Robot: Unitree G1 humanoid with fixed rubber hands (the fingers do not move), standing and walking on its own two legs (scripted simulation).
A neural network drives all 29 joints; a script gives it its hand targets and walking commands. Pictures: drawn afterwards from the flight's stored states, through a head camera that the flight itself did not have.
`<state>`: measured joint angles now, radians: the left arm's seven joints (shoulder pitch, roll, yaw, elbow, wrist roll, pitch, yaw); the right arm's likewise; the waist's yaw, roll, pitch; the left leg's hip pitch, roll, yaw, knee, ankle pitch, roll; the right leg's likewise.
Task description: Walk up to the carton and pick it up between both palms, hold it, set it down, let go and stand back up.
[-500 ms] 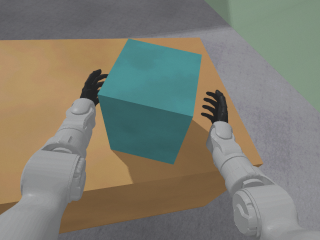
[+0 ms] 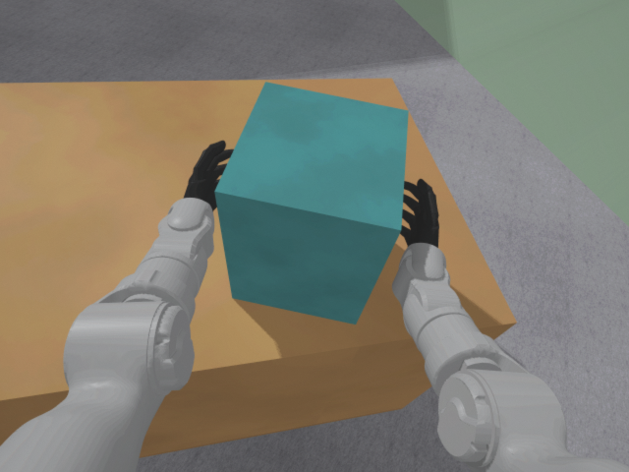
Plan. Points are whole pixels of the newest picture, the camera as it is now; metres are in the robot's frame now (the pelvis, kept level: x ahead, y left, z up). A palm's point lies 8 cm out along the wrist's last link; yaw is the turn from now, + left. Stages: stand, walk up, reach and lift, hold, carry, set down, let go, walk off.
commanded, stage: reach and lift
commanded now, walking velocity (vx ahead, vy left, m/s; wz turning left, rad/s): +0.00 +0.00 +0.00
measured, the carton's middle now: (313, 211) +0.49 -0.05 +0.02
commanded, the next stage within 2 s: none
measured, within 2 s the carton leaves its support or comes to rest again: leaves its support in 1.56 s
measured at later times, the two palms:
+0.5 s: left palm (203, 205) +0.48 +0.10 +0.06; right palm (418, 245) +0.40 -0.17 +0.05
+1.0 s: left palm (203, 206) +0.48 +0.10 +0.06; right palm (418, 247) +0.39 -0.17 +0.05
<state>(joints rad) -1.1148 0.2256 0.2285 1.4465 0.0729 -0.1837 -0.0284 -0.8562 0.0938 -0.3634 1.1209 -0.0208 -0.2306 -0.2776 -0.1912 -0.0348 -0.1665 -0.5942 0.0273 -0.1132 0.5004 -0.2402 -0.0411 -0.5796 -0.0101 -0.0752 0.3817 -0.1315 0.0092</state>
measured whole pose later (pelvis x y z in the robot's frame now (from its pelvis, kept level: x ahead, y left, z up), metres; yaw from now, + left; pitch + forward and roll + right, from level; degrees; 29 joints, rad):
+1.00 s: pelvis +0.01 +0.00 +0.01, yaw +0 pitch +14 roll -2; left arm -1.09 0.13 0.56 1.37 0.35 -0.26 -0.07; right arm -0.77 0.21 -0.68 0.90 -0.39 -0.31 -0.17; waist -0.14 -0.04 -0.03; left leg -0.47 0.03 -0.11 0.47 -0.25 -0.04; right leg -0.45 -0.01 -0.08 0.35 -0.14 0.01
